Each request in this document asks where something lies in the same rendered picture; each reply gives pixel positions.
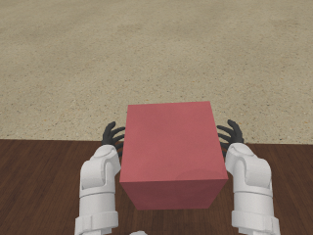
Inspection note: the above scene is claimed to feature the left robot forearm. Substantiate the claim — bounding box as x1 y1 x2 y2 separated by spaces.
74 145 121 235

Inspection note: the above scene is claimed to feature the right robot forearm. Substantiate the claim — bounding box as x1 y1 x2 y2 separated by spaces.
225 143 281 235

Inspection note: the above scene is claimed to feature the robot right hand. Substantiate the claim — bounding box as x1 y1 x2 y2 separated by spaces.
216 119 245 158

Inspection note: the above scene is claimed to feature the robot left hand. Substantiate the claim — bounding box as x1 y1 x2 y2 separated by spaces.
101 121 125 157

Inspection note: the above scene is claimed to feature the carton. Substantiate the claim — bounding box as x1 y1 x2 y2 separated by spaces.
119 101 229 211

